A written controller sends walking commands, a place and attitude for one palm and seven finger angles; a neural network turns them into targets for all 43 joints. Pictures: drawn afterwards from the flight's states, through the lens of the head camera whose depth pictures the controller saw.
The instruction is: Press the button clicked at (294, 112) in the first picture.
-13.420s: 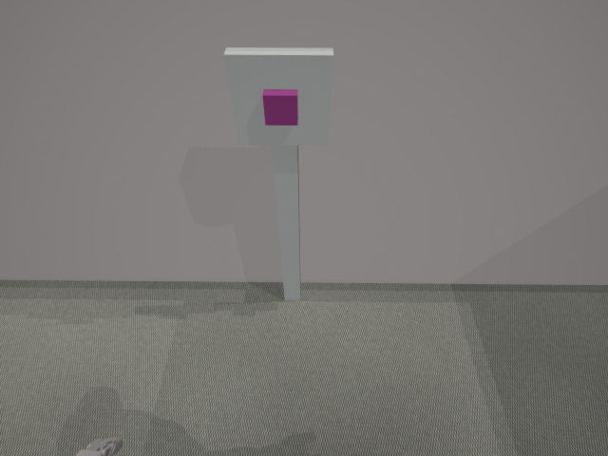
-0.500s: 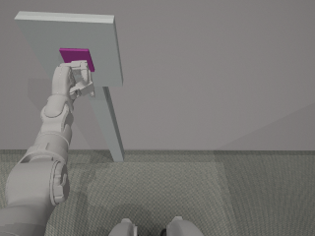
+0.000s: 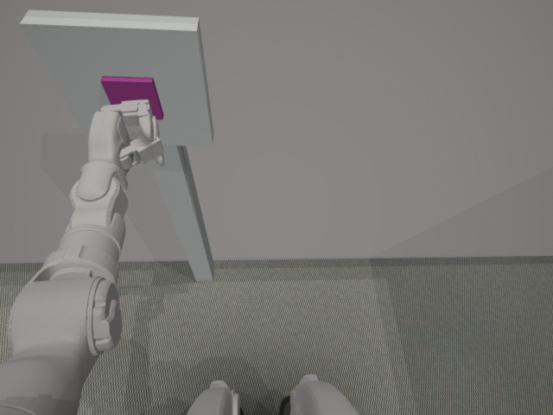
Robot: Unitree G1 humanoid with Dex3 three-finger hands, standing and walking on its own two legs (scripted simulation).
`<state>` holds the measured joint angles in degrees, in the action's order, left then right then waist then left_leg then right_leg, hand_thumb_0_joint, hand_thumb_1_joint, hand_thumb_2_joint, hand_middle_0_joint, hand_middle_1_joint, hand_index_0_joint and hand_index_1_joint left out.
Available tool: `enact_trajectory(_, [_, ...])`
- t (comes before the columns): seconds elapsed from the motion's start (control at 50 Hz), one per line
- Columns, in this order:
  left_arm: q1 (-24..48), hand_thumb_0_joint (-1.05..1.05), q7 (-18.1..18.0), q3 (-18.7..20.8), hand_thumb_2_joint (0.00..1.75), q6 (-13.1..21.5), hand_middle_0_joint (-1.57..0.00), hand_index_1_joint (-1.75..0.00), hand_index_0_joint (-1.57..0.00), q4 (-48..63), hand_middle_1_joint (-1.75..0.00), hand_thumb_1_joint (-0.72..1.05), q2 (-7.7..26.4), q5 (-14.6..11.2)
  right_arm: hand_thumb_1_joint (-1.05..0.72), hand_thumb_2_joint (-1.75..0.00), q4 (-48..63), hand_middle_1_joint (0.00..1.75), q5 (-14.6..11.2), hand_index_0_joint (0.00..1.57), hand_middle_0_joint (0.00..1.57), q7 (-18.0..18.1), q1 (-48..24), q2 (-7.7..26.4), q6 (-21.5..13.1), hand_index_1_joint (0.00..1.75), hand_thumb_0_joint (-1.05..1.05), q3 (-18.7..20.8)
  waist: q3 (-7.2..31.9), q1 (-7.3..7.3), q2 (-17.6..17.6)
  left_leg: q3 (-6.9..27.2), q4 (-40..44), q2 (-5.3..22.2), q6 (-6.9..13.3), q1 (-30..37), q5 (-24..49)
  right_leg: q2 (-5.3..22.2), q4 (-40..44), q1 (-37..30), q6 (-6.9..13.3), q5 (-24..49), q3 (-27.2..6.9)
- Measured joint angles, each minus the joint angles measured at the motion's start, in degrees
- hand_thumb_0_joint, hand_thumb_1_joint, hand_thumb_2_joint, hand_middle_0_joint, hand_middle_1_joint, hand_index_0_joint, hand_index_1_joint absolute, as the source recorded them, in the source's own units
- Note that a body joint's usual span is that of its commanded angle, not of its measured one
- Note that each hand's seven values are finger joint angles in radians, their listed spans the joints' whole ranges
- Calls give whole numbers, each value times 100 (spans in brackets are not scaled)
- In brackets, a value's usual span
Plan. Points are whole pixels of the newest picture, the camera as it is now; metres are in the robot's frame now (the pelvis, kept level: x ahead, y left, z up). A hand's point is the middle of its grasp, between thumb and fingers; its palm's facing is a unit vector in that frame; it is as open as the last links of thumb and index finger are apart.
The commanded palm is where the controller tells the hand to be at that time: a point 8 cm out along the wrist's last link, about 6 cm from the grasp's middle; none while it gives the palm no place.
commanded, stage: pull the fist back off the button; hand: left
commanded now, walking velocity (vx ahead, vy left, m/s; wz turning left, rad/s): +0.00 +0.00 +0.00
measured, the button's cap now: (135, 94) +0.54 +0.18 +0.13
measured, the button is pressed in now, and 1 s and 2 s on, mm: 12 0 0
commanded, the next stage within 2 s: draw the hand back to the body in 0.82 s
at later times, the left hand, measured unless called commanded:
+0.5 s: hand (153, 168) +0.44 +0.15 +0.09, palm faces -0.03 -1.00 -0.01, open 3.0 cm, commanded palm +0.40 +0.20 +0.10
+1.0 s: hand (159, 186) +0.40 +0.13 +0.10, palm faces -0.04 -1.00 -0.02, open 3.1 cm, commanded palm +0.36 +0.20 +0.11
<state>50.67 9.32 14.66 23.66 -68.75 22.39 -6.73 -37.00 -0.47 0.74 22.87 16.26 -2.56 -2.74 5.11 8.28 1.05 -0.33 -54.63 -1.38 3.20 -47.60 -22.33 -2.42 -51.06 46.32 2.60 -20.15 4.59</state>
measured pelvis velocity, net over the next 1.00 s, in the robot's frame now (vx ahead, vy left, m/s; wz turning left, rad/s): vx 0.04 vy -0.02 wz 0.01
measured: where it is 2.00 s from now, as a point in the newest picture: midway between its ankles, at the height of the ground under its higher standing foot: outside the picture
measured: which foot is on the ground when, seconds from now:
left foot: down 0.00-1.00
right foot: down 0.00-1.00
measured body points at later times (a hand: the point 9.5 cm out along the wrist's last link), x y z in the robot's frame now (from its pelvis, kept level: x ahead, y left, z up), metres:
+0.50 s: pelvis +0.04 +0.00 +0.02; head +0.09 +0.00 +0.46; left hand +0.43 +0.20 +0.09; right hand +0.13 -0.26 -0.09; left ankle +0.04 +0.08 -0.68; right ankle +0.05 -0.10 -0.68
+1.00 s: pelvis +0.04 -0.02 +0.02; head +0.08 -0.02 +0.47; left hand +0.40 +0.19 +0.10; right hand +0.20 -0.26 -0.08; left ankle +0.04 +0.08 -0.68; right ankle +0.05 -0.10 -0.68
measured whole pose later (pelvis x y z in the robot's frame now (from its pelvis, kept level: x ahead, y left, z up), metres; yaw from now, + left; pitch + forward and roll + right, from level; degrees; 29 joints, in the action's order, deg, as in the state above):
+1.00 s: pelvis +0.04 -0.02 +0.02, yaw +0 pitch +9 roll -1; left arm 15.7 9.0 6.8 15.0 -27.1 13.0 -11.7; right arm -32.6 -2.0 1.9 13.6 14.3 -1.8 -2.2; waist 5.1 1.4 1.7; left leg -0.1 -48.0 -1.5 1.8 -33.1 -24.1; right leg -2.7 -46.4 32.9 3.7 -23.0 4.1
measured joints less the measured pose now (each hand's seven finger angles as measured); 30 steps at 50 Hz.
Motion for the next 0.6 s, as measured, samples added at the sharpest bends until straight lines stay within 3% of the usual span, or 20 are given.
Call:
enact_trajectory(0.24, [-961,-2,-123,-90,93,-6,-130,-150,-132,926,-150,79,-423,-148,-90,-90,116,30,-54,20,21,-75,-63,-76,189,30,1,81,54,-227,34,-115,222,14,13,483,-88,-29,152,-411,-16,-79,-140])
enact_trajectory(0.38, [-1799,0,-71,-168,91,-165,-130,-150,-130,1897,-150,85,-610,-285,-90,-90,308,30,-116,20,21,-84,-198,-123,254,30,1,127,106,-348,49,-176,420,39,-3,867,-156,-66,307,-749,-7,-138,-222])
enact_trajectory(0.6, [-3256,1,-79,-597,90,-534,-130,-150,-130,3663,-150,89,-957,-453,-90,-90,494,30,-164,20,20,-56,-531,-144,212,30,1,190,107,-611,77,-117,642,4,-42,1295,-205,-47,481,-1175,17,-237,-188])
